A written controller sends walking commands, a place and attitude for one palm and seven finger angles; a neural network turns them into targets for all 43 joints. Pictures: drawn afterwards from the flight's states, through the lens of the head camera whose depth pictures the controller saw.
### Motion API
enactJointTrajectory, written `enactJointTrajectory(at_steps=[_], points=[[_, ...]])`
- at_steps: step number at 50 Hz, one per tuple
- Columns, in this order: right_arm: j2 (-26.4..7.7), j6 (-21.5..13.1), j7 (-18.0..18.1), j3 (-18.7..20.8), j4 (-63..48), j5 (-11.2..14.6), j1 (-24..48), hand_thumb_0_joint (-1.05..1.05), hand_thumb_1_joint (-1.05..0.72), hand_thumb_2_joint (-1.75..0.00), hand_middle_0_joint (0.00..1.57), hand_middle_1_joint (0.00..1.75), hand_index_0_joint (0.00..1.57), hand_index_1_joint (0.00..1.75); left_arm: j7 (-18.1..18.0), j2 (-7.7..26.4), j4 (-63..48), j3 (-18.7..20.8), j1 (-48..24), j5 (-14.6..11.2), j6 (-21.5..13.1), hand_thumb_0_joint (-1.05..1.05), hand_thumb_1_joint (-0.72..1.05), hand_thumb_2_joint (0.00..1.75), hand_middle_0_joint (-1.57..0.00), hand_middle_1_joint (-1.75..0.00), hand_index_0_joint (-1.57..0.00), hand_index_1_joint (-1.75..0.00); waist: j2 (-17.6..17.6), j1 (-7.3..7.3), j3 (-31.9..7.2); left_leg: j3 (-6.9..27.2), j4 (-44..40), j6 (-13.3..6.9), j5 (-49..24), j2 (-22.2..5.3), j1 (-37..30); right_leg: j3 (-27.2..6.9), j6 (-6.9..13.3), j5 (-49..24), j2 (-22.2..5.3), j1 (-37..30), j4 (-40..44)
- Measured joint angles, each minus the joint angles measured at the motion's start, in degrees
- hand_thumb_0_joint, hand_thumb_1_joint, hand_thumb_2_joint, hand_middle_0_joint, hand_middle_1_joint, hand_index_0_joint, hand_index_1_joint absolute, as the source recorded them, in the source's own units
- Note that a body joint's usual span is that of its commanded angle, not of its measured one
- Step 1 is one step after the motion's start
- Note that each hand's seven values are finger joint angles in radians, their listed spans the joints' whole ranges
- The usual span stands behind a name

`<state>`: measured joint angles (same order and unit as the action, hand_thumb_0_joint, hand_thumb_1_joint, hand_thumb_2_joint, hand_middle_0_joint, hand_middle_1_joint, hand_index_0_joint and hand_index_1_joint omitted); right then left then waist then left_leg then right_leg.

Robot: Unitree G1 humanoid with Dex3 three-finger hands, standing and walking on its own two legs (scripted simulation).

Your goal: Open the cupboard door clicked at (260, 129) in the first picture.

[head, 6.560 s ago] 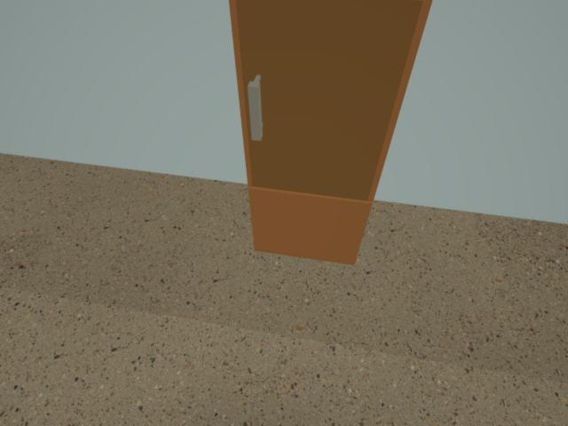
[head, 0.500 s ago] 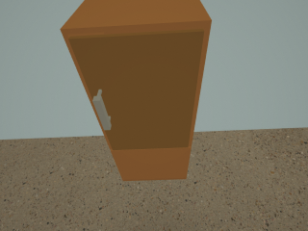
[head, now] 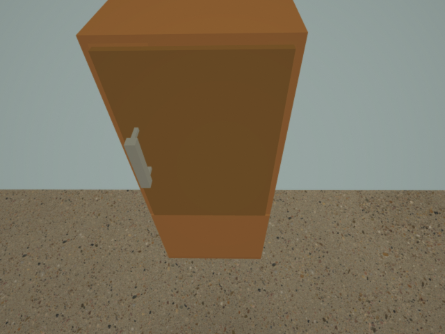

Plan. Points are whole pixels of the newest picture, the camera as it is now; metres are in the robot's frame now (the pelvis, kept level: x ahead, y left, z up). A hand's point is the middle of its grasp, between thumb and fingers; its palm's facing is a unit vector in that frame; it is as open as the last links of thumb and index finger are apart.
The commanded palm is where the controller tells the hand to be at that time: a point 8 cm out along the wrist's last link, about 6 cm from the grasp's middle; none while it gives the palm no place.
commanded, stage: come to a stop and stand still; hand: left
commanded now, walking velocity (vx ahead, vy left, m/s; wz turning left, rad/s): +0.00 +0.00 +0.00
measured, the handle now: (141, 158) +0.52 +0.25 -0.02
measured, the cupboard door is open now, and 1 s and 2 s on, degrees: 0 0 0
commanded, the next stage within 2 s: look again from close up in 0.12 s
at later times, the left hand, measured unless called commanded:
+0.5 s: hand out of the picture +0.01 +0.20 -0.17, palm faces +0.02 -0.97 -0.22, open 7.4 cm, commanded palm none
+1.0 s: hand (107, 295) +0.19 +0.22 -0.02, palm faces +0.21 -0.98 -0.05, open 7.6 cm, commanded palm +0.11 +0.26 -0.06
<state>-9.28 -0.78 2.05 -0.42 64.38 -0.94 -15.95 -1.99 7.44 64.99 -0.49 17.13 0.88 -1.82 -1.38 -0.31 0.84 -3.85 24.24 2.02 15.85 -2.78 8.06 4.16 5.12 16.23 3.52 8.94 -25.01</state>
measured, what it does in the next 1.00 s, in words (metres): stands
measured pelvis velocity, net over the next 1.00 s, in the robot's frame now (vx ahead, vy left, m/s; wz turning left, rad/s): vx -0.03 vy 0.03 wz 0.03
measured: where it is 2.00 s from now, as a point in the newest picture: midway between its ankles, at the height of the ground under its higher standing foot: outside the picture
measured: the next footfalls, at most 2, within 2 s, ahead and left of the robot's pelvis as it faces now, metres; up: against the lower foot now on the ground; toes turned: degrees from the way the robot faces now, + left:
none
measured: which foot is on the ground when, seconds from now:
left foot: down 0.00-1.00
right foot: down 0.00-1.00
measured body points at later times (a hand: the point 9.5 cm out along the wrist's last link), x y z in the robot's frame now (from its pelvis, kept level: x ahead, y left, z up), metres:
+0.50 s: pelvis +0.00 +0.01 +0.00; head +0.01 +0.01 +0.45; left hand +0.01 +0.25 -0.15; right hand -0.01 -0.20 -0.16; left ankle -0.03 +0.14 -0.74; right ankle -0.03 -0.05 -0.74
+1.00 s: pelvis -0.03 +0.03 -0.02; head +0.00 +0.02 +0.42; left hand +0.17 +0.27 -0.01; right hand +0.12 -0.22 -0.13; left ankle -0.03 +0.14 -0.74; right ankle -0.03 -0.05 -0.74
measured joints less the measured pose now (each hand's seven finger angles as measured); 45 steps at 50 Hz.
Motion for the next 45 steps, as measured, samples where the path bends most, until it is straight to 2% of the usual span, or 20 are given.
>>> enactJointTrajectory(at_steps=[24, 40, 41, 42, 43, 45], points=[[0.65, -0.26, -0.11, -0.35, 0.92, -0.19, -0.32, 0.0, -0.91, -0.89, 0.19, 0.3, 0.2, 0.29, 0.2, 2.26, -0.78, 0.49, -2.06, 0.01, 0.22, 0.0, 0.91, 0.9, -0.2, -0.3, -0.2, -0.3, 1.01, 0.03, -0.15, -0.44, -1.08, -1.04, -0.49, 1.07, -0.71, -0.44, -0.98, -0.33, -1.02, -0.39, 0.46], [0.41, -0.37, -0.24, -0.29, 1.09, 0.04, 0.18, 0.0, -0.91, -0.89, 0.2, 0.3, 0.2, 0.29, -0.26, 1.76, -0.62, 0.34, -2.38, 0.07, 0.06, 0.0, 0.91, 0.9, -0.2, -0.3, -0.2, -0.3, 1.13, 0.0, 0.33, -0.57, 0.32, -1.78, -0.09, 1.5, 0.62, -0.47, -1.95, -0.33, -1.58, 0.22, 0.37], [0.01, -0.81, -0.15, -0.46, -1.52, 0.86, -0.41, 0.0, -0.91, -0.89, 0.2, 0.3, 0.2, 0.29, -0.48, 1.55, -9.34, 0.95, 0.47, -2.46, 3.08, 0.01, 0.91, 0.9, -0.2, -0.3, -0.2, -0.3, 0.8, -0.07, 0.67, -0.31, 1.27, -2.09, 0.6, 1.33, 1.21, -0.55, -2.07, -0.38, -1.35, 0.72, -0.04], [-0.37, -3.05, 0.53, -0.52, -4.43, 1.28, -1.53, 0.01, -0.91, -0.89, 0.2, 0.3, 0.2, 0.29, -0.9, 1.66, -19.89, 1.64, 3.95, -4.08, 3.5, 0.01, 0.92, 0.9, -0.21, -0.3, -0.2, -0.3, 0.76, -0.49, 0.74, -0.45, 1.31, -2.12, 0.98, 1.45, 1.31, -0.87, -2.08, -0.15, -1.44, 1.37, -0.94], [-0.82, -5.73, 1.17, -0.26, -7.05, 1.74, -2.55, 0.01, -0.91, -0.89, 0.2, 0.3, 0.2, 0.29, -1.85, 1.86, -29.24, 1.6, 6.79, -5.49, 2.3, 0.02, 0.92, 0.9, -0.21, -0.3, -0.2, -0.31, 0.69, -0.61, 0.37, -0.49, 1.55, -2.02, 0.82, 1.83, 1.72, -0.96, -2.12, 0.29, -1.85, 2.07, -1.96], [-2.2, -9.97, 1.69, 0.43, -11.45, 2.3, -2.91, 0.01, -0.91, -0.89, 0.2, 0.3, 0.2, 0.29, -2.78, 1.72, -42.03, 1.89, 8.57, -8.03, -1.05, 0.02, 0.91, 0.89, -0.21, -0.31, -0.2, -0.32, -0.11, 0.41, -0.72, 0.51, 3.52, -2.45, 0.97, 2.74, 3.99, 0.06, -2.46, 1.38, -2.9, 3.91, -4.22]])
